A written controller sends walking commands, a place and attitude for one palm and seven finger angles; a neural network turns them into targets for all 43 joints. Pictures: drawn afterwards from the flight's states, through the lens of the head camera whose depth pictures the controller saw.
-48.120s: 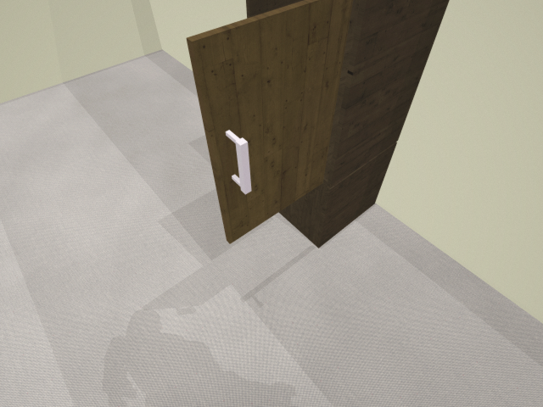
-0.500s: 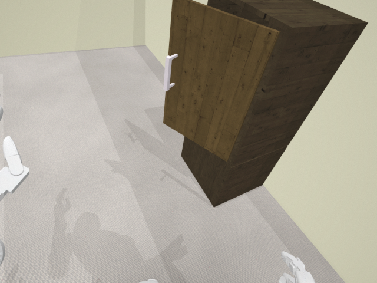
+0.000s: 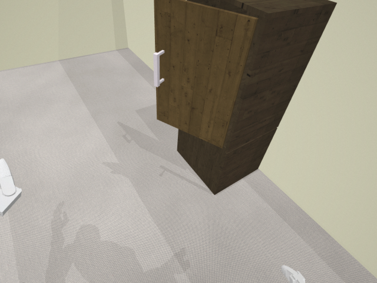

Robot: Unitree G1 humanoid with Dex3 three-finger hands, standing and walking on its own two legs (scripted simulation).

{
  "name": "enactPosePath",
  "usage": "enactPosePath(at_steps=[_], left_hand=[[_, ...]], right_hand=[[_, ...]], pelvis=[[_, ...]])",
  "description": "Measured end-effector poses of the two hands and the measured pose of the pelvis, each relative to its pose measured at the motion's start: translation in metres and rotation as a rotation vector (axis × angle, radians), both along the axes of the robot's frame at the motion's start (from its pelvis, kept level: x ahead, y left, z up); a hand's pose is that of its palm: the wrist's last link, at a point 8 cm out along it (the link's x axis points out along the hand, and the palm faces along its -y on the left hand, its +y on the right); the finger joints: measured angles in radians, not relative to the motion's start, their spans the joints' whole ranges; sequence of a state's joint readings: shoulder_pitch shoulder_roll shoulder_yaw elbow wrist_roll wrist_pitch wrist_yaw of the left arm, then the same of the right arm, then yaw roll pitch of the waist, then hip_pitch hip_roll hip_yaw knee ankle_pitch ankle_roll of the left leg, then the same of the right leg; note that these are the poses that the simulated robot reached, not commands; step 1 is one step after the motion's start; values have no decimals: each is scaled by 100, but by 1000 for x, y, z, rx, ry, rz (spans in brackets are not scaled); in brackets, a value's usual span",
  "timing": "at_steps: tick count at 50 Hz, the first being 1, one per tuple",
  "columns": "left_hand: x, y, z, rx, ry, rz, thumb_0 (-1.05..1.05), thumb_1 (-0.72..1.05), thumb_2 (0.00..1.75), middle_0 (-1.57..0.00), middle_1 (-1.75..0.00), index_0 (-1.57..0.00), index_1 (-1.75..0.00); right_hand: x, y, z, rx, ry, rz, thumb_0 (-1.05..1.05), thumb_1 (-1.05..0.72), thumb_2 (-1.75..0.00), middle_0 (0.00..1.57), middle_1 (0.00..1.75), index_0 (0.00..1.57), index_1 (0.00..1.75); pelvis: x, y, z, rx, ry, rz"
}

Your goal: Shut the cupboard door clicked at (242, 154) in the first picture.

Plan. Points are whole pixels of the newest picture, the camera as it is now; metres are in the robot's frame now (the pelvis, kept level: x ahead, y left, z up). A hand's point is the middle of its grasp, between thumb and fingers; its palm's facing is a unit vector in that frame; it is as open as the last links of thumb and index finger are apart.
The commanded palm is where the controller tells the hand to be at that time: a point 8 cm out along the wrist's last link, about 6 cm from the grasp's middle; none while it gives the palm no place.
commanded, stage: stop stepping back and stand still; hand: left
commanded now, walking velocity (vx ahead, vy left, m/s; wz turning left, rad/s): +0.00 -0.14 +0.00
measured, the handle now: (159, 68) +0.95 +0.12 -0.01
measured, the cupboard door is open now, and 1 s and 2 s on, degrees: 26 26 26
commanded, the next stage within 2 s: let the arm hang, fingers relaxed in 0.08 s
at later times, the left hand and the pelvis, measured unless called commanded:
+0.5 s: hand out of the picture +0.10 +0.17 -0.15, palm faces +0.14 -0.98 -0.13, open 6.8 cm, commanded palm none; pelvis +0.02 +0.00 +0.01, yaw +4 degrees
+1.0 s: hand out of the picture -0.02 +0.17 -0.15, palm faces +0.06 -0.98 -0.18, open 7.4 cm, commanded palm none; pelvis +0.02 +0.01 +0.02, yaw +1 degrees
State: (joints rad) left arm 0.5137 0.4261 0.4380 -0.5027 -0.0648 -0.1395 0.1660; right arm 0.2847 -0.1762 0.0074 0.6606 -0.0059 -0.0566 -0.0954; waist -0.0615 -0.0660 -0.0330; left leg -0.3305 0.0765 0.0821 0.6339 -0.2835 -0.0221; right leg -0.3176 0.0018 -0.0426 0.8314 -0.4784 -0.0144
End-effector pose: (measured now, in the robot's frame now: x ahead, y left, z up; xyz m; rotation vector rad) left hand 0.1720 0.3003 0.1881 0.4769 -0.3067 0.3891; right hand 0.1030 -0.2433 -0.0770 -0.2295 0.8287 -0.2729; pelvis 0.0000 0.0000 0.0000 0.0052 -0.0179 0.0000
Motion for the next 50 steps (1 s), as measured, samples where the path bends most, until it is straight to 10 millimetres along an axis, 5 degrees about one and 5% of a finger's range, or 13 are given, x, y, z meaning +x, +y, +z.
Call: enactPosePath(at_steps=[6,10,12,16,19,22,24,37,50], left_hand=[[-5,-17,20,138,25,-26,1,88,90,-21,-30,-21,-30],[0,-13,13,122,48,26,1,88,90,-21,-30,-22,-30],[15,-4,-28,28,198,55,0,89,90,-20,-30,-21,-30],[22,-10,-164,-257,673,86,0,90,90,-19,-30,-20,-30],[-12,-46,-257,-416,1058,54,0,90,90,-19,-30,-20,-30],[-68,-89,-309,-550,1357,17,1,91,90,-19,-30,-20,-30],[-82,-87,-314,-649,1333,102,-5,98,90,-20,-30,-21,-30],[-166,-52,-309,-566,1612,243,-2,94,90,-20,-30,-20,-30],[-197,-77,-313,-618,1694,235,0,91,90,-19,-30,-20,-30]], right_hand=[[16,17,-5,89,-14,72,1,-91,-90,20,30,21,30],[32,14,-16,114,10,103,1,-91,-90,20,30,21,30],[40,12,-24,127,46,141,1,-91,-90,20,30,21,30],[51,10,-40,107,111,186,1,-91,-90,20,30,21,30],[47,10,-38,91,151,172,1,-91,-90,20,30,21,30],[34,11,-31,73,213,153,1,-91,-90,20,30,21,30],[21,11,-29,59,279,147,0,-91,-90,20,30,20,30],[-65,27,-47,141,520,24,0,-92,-90,20,30,20,30],[-125,58,-54,224,649,-30,0,-91,-90,20,30,20,30]], pelvis=[[5,-10,1,-18,12,-8],[15,-9,2,-25,21,15],[18,-5,2,-14,26,48],[18,3,-7,-12,17,73],[19,4,-5,3,8,67],[21,3,2,-3,6,57],[21,1,7,-10,12,66],[25,8,20,-13,-13,40],[21,14,21,-5,-24,22]])
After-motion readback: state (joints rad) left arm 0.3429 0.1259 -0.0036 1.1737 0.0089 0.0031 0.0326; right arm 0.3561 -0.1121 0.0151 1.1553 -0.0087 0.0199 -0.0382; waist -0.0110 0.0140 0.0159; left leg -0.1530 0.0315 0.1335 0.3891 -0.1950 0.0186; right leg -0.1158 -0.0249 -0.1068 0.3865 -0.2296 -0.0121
